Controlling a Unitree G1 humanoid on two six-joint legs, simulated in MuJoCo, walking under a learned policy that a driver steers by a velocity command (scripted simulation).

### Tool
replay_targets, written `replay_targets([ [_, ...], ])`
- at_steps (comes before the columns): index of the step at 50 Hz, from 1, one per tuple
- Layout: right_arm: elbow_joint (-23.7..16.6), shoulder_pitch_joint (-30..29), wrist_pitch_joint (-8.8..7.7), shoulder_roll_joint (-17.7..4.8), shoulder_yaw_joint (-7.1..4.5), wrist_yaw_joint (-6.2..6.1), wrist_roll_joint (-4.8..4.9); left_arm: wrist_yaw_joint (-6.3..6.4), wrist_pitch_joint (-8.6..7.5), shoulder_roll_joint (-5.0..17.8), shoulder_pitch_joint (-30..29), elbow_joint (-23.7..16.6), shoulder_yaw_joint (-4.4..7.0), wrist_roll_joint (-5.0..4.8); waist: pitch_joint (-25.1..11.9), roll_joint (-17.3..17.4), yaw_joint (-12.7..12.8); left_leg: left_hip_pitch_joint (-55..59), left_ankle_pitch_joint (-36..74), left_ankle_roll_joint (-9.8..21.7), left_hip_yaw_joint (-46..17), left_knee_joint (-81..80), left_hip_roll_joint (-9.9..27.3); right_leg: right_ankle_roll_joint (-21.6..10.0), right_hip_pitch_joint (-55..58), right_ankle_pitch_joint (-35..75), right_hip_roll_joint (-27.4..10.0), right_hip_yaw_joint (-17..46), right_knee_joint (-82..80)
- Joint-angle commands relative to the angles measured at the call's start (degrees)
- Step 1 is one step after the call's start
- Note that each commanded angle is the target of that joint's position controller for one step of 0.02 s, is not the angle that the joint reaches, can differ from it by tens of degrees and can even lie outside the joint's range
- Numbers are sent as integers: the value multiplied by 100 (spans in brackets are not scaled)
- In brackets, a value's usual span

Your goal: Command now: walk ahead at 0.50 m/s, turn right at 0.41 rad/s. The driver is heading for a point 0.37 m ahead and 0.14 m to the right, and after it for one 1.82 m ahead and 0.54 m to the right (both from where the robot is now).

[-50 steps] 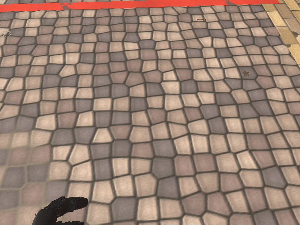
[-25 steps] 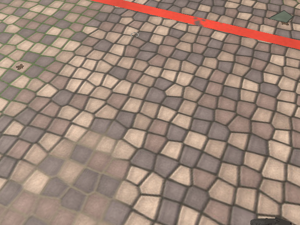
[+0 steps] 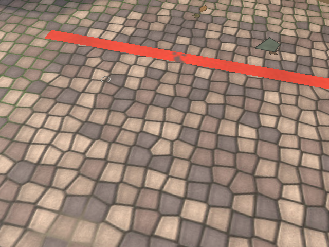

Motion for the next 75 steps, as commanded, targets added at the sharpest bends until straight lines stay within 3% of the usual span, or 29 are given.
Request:
replay_targets([
  [1,-96,264,-48,-684,-107,-85,-10,-61,-114,132,-872,-654,-53,22,537,570,-160,3,3717,204,-161,-25,1757,-166,-180,-15,94,-439,-658],
  [4,-34,195,7,-914,-133,-153,-38,-35,-103,231,-619,-682,-21,21,220,761,55,366,6026,78,116,870,1851,-515,554,-738,539,-831,-967],
  [6,-66,27,89,-1110,-182,-184,-73,23,-117,431,203,-496,80,38,-302,891,454,340,6936,97,208,2260,1917,-816,1497,-1321,887,-896,-1086],
  [7,-125,-78,127,-1165,-195,-167,-52,62,-168,600,935,-285,177,79,-710,752,817,-114,6232,87,259,3447,1840,-999,2515,-1248,992,-724,-1549],
  [8,-305,-195,106,-1071,-167,-129,-12,145,-182,1077,1693,-127,351,144,-1196,204,1187,-1307,4192,-33,325,5241,1560,-1369,3850,-1611,140,497,-1948],
  [9,-693,-7,38,-491,-80,-1,63,185,-120,1672,1315,-267,512,45,-1566,-1329,603,-3975,-1271,-389,-111,7480,96,-2326,5507,-1045,-1486,3870,-2498],
  [10,-810,-515,-34,-850,-105,37,-33,172,-75,1602,1304,-278,520,-151,-1592,-207,856,-4674,-1043,-323,-1320,7772,315,-2471,5440,-846,-1529,4113,-2875],
  [12,-909,-727,-144,-779,-68,55,40,235,-81,969,829,-222,346,-143,-273,535,394,-4583,-312,-326,-1327,6756,874,-1936,3902,-99,-1211,2788,-3125],
  [13,-933,-778,-65,-748,-70,49,-41,256,-124,805,631,-229,288,-145,-56,603,193,-4277,-290,-400,-1351,6292,1018,-1702,3371,302,-872,2336,-3187],
  [15,-892,-531,178,-659,-42,83,-186,263,-227,753,498,-278,240,-170,-104,385,-15,-3773,-252,-559,-1268,5834,1057,-1564,2868,845,-505,1797,-3314],
  [18,-1070,-829,328,-582,-19,129,-193,235,-328,997,730,-236,294,-178,-83,197,10,-3904,143,-736,-1068,5148,1054,-1481,2699,1164,-239,1533,-3417],
  [28,-1784,-2689,231,-654,68,192,-82,312,-259,1137,1572,-237,335,-98,6,-165,726,-4331,1317,-713,-1075,2768,660,-1091,3847,1554,-231,2026,-2845],
  [32,-1541,-1592,123,-1008,-46,106,-44,338,-296,1325,999,-441,368,-63,-314,-258,99,-2339,685,-398,-1112,1987,311,-695,3423,2357,-187,2237,-1952],
  [33,-1353,-836,52,-1163,-117,38,-74,285,-333,1285,896,-450,348,-114,-710,35,-313,-1241,853,-245,-1185,1608,442,-549,3110,2313,155,1978,-942],
  [34,-1318,56,10,-1569,-216,-70,-208,232,-385,876,945,-610,224,-187,-1557,636,-617,97,-309,39,-2394,1414,1672,-413,2424,891,514,1572,607],
  [35,-1359,9,93,-2061,-332,-89,-281,242,-358,397,1665,-784,124,-326,-2100,2028,-152,1271,-654,708,-5044,815,3133,-226,675,-3150,1407,885,2072],
  [36,-1384,-305,172,-1613,-299,-54,-175,300,-261,910,1568,-609,160,-96,-1576,1228,-44,675,-1488,772,-5428,665,3017,-287,100,-2910,839,842,2633],
  [38,-1393,-832,169,-856,-107,-4,-117,198,-213,879,913,-626,166,-24,-392,409,33,-709,-662,530,-3651,420,2387,-221,267,-1995,441,722,2321],
  [40,-1215,-735,90,-758,-68,9,-92,91,-122,722,889,-620,132,55,-159,855,154,-1258,449,379,-2616,235,1931,-133,573,-1836,287,658,2011],
  [45,-897,-373,-118,-869,-118,128,-3,1,-63,559,408,-783,50,77,-76,844,193,-1213,1598,599,-1822,-76,1893,-7,207,-1325,305,679,1408],
  [54,-400,248,6,-1110,-193,157,27,-41,-186,427,-1090,-1224,-158,43,147,857,-113,-937,2295,428,-1097,78,1837,-83,976,-697,202,-238,-1102],
  [56,-311,266,73,-1200,-214,138,27,17,-227,499,-884,-1174,-130,74,72,837,26,-704,3055,369,-1065,552,1909,-254,1405,-1035,363,-351,-1433],
  [58,-265,301,116,-1045,-151,121,61,119,-332,714,493,-673,-1,189,-709,433,605,-1097,3688,158,-637,2350,1490,-502,3311,-946,503,-286,-1945],
  [59,-553,217,98,-727,-40,132,112,207,-365,1211,1456,-541,134,296,-1492,-342,990,-2333,1911,-51,-358,4118,1137,-874,4783,-1677,-921,1375,-2185],
  [60,-686,598,106,-478,-14,140,107,260,-305,1738,1634,-471,273,155,-1818,-1446,752,-3922,-1495,-173,-520,5665,244,-1448,5504,-1550,-2083,3777,-2920],
  [61,-620,160,180,-965,-148,91,-27,262,-275,1418,1338,-470,226,-45,-1215,-521,724,-4420,-1284,-95,-1169,6072,574,-1374,5074,-1454,-1804,3416,-2918],
  [62,-688,-86,153,-858,-130,130,6,252,-295,1081,913,-496,131,-62,-585,-319,508,-4471,-794,-58,-1209,5945,778,-1253,4407,-1030,-1544,2628,-2997],
  [65,-519,16,273,-645,-89,201,-70,229,-394,569,421,-445,-10,-78,-172,-301,55,-3711,-212,-196,-1129,5266,1056,-885,3244,-132,-871,1405,-3496],
  [75,-853,-1459,378,-415,-53,329,-58,285,-576,613,1020,63,20,-71,342,-91,249,-4403,1527,-328,-1130,3768,872,-758,3471,704,-763,-111,-4038],
])
Velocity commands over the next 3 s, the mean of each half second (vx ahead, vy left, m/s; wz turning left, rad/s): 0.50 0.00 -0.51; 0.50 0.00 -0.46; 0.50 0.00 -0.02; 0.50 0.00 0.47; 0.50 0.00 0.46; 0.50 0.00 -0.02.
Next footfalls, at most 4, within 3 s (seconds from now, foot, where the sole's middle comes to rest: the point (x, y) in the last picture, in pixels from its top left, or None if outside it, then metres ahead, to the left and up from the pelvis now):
0.16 right None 0.23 -0.09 -0.78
0.68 left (165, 225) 0.58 -0.01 -0.78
1.16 right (237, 204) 0.66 -0.32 -0.78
1.72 left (223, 140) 1.01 -0.31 -0.78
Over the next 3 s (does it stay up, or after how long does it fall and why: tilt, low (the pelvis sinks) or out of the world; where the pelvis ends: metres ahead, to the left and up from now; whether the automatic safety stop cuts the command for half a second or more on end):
stays up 1.49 -0.39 0.01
